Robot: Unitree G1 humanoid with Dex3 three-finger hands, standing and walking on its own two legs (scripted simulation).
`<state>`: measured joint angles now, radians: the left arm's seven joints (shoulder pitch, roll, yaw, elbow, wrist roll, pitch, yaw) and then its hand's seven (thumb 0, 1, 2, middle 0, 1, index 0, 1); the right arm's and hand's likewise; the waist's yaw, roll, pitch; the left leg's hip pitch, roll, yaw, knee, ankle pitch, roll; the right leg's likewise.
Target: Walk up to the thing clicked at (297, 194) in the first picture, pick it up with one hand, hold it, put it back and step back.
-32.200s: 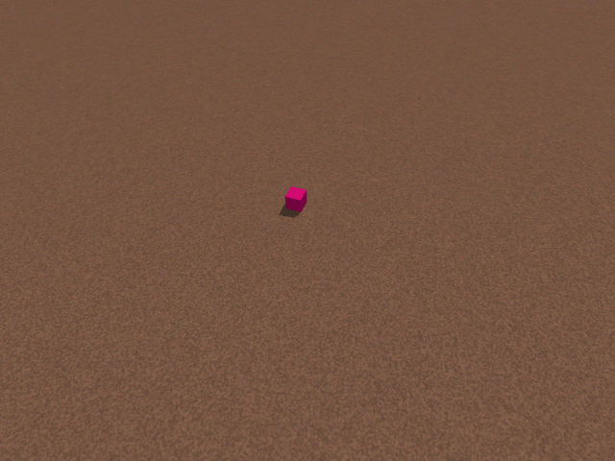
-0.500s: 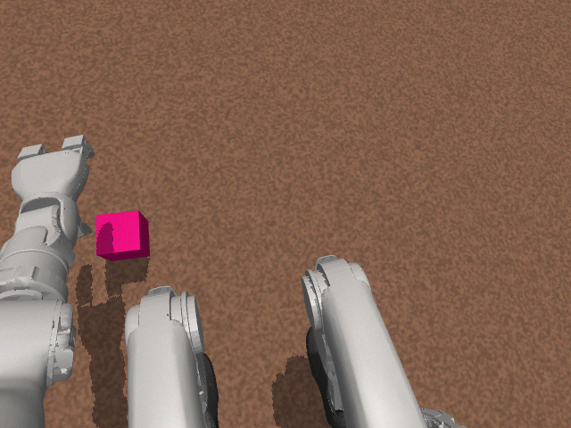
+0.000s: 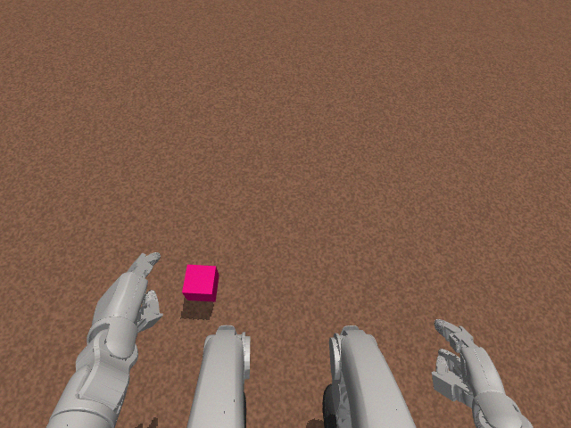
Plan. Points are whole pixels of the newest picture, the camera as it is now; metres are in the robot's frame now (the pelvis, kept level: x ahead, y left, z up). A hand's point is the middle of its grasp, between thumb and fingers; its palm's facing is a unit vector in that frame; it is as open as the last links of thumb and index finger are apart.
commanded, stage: home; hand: left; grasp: from above
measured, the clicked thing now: (201, 283) +0.47 +0.22 -0.51
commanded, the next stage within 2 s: none
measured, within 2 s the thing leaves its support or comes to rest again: neither
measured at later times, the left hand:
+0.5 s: hand (117, 335) +0.23 +0.18 +0.10, palm faces +0.10 -0.97 -0.22, open 7.4 cm
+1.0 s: hand (106, 352) +0.22 +0.18 +0.12, palm faces +0.10 -0.98 -0.19, open 7.4 cm
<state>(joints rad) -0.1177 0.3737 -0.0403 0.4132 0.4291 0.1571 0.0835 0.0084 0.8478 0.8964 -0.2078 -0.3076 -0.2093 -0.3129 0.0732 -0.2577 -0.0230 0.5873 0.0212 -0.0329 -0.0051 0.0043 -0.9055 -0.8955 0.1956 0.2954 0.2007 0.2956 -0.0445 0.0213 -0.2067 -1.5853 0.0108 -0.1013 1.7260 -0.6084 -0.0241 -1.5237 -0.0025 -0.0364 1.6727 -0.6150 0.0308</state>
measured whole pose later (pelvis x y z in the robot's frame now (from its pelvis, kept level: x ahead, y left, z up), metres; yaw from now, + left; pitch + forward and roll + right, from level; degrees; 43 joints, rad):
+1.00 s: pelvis +0.07 -0.01 +0.17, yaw +3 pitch +9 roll -3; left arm 0.50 0.22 0.03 -0.13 -0.05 0.46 0.01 0.01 0.90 0.90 -0.20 -0.30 -0.20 -0.30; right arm 0.28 -0.22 0.04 0.51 0.01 -0.23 -0.18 0.01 -0.90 -0.90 0.20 0.30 0.20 0.30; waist -0.03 0.04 -0.15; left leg -0.69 0.03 -0.08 1.01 -0.47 -0.02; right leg -0.63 -0.01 -0.05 0.95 -0.47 0.02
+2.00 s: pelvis +0.08 +0.00 +0.17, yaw +3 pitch +10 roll -3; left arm 0.50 0.22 0.02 -0.13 -0.06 0.46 0.02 0.01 0.90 0.90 -0.20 -0.30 -0.20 -0.30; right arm 0.29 -0.21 0.03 0.53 0.01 -0.23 -0.18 0.01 -0.90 -0.89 0.20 0.30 0.20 0.30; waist -0.03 0.04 -0.16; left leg -0.69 0.03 -0.07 1.02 -0.50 -0.02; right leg -0.63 0.00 -0.04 0.95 -0.49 0.02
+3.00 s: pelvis +0.06 +0.00 +0.20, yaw +3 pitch +0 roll +0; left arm 0.22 0.29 0.05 0.70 0.04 0.06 0.03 0.01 0.90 0.90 -0.20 -0.30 -0.20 -0.30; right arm 0.19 -0.30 -0.04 0.87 -0.05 -0.03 -0.01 0.01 -0.90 -0.90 0.20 0.30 0.21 0.30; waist 0.03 -0.01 0.04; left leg -0.40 -0.01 -0.04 0.78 -0.37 0.00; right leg -0.36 -0.05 -0.01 0.76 -0.39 0.04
